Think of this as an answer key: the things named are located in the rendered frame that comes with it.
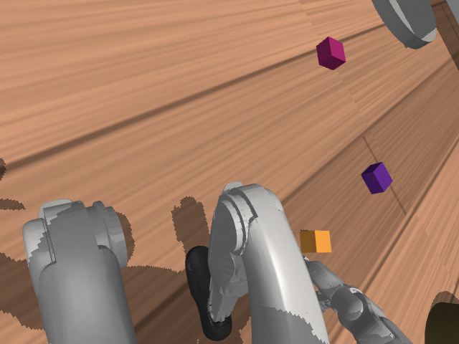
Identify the right robot arm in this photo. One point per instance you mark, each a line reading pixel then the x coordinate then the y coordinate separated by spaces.
pixel 364 319

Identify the right robot foot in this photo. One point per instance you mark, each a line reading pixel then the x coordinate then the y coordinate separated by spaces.
pixel 198 276

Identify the right robot hand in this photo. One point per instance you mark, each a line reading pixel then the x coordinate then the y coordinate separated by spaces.
pixel 325 280

